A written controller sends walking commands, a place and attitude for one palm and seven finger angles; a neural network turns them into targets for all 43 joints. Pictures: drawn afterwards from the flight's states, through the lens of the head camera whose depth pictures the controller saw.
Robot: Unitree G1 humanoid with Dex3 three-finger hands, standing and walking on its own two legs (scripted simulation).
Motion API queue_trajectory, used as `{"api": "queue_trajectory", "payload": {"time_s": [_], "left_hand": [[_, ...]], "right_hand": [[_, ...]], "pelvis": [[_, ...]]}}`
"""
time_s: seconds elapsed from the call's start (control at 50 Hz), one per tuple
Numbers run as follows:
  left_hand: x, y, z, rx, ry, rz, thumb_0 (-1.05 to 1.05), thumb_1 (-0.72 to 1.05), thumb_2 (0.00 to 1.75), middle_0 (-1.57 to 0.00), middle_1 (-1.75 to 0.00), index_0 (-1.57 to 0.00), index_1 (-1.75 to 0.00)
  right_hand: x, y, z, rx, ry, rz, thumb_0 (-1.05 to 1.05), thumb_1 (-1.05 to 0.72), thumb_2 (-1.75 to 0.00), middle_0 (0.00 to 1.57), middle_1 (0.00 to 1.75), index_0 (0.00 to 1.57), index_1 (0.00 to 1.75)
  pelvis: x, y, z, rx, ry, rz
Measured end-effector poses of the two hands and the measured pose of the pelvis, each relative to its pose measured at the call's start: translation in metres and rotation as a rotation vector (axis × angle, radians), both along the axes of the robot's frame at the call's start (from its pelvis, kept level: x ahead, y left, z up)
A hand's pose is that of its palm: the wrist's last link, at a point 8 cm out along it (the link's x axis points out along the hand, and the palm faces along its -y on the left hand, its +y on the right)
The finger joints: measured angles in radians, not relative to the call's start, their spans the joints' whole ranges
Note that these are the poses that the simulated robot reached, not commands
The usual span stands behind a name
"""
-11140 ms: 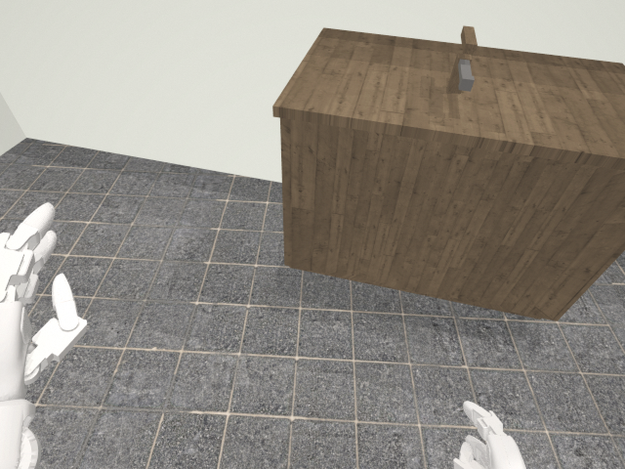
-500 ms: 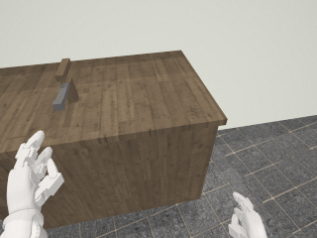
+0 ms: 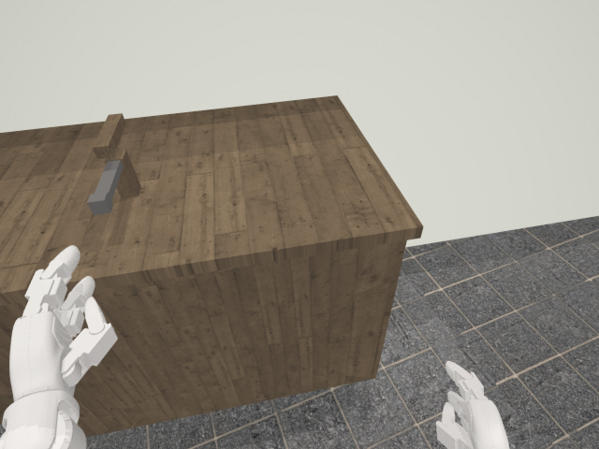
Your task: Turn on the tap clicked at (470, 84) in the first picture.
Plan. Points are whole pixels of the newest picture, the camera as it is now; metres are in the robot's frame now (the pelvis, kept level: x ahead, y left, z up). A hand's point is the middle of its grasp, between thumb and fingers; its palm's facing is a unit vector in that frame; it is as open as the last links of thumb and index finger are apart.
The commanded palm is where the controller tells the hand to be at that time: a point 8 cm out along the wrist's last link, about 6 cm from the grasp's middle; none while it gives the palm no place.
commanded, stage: reach beside the lever's end, fingers flat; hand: left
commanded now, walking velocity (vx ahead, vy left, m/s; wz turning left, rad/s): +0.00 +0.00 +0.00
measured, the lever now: (100, 203) +0.44 +0.42 +0.10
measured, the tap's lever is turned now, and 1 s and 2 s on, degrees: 0 0 0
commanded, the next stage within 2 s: none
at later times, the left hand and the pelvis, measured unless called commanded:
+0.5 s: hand (86, 291) +0.24 +0.31 +0.13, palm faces +0.55 -0.83 -0.07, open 7.5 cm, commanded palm +0.20 +0.35 +0.13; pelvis +0.00 +0.01 +0.00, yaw -1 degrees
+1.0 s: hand (82, 258) +0.31 +0.36 +0.11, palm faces +0.56 -0.83 -0.06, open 7.7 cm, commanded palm +0.27 +0.39 +0.11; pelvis +0.00 +0.03 +0.00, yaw -1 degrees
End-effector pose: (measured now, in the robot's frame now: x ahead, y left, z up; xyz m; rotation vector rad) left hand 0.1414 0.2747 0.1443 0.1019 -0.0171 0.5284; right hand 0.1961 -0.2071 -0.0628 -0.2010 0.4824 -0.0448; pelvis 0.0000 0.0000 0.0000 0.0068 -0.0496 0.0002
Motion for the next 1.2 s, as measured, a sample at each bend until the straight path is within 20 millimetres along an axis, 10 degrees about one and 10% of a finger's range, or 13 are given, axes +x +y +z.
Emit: {"api": "queue_trajectory", "payload": {"time_s": [1.2], "left_hand": [[0.144,0.131,-0.035,-0.054,0.034,0.065,0.02,0.9,0.9,-0.16,-0.2,-0.17,-0.21]], "right_hand": [[-0.085,-0.014,-0.034,-0.102,0.325,-0.207,0.01,-0.9,-0.9,0.2,0.3,0.21,0.3]], "pelvis": [[-0.003,0.035,-0.003,-0.026,0.128,-0.027]]}}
